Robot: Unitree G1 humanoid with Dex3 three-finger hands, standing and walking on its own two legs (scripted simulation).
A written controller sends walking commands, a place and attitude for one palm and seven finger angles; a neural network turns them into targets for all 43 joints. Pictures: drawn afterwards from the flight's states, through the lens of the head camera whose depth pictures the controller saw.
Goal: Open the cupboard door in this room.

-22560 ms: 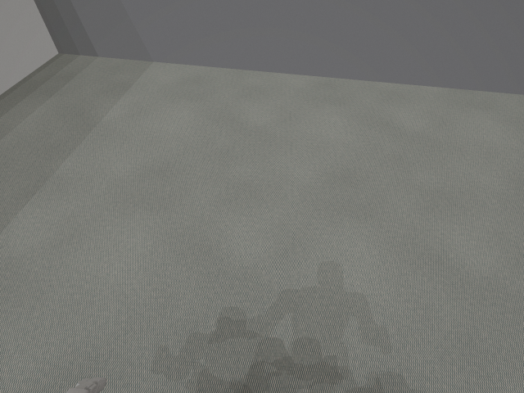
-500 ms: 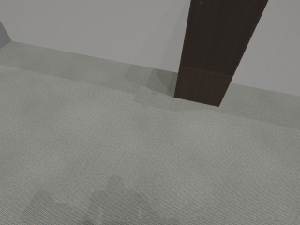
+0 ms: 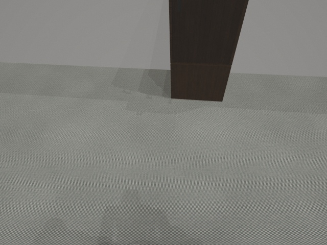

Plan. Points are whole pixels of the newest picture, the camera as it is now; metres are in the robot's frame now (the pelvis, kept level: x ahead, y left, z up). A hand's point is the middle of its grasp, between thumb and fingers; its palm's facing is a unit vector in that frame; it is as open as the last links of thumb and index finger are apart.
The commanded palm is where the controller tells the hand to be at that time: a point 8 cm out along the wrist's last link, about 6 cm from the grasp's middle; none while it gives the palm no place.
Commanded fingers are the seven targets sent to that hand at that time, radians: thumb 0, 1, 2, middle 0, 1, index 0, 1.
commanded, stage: walk to a spot facing it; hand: left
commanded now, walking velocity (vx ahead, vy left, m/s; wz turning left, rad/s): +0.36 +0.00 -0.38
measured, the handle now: out of the picture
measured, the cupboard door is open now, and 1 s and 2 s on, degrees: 0 0 0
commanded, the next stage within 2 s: turn to face it in 0.84 s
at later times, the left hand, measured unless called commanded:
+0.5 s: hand (99, 199) +0.26 +0.25 -0.17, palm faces -0.18 -0.97 -0.18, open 7.4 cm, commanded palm none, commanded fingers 0.00 0.90 0.90 -0.20 -0.30 -0.20 -0.30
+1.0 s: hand (174, 117) +0.61 +0.03 -0.16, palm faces -0.56 -0.82 -0.16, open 7.4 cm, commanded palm none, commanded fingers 0.00 0.90 0.90 -0.20 -0.30 -0.20 -0.30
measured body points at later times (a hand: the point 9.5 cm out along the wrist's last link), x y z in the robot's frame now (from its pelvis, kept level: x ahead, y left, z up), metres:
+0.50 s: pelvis +0.21 +0.06 +0.01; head +0.25 +0.08 +0.46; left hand +0.27 +0.30 -0.15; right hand +0.25 -0.19 -0.12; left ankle +0.25 +0.14 -0.72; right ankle +0.10 -0.06 -0.62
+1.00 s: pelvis +0.40 -0.04 -0.01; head +0.46 -0.07 +0.44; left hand +0.64 +0.08 -0.15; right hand +0.24 -0.21 -0.15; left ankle +0.33 +0.14 -0.61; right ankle +0.43 -0.14 -0.72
